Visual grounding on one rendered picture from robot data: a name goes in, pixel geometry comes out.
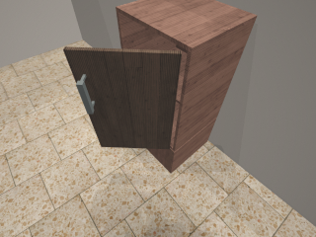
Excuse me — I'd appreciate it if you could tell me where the handle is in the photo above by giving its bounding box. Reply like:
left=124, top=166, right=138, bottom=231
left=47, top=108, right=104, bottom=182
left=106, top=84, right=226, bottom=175
left=76, top=74, right=95, bottom=115

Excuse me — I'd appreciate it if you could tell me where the cupboard door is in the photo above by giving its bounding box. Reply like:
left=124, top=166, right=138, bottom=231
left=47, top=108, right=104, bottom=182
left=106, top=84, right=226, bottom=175
left=63, top=46, right=182, bottom=150

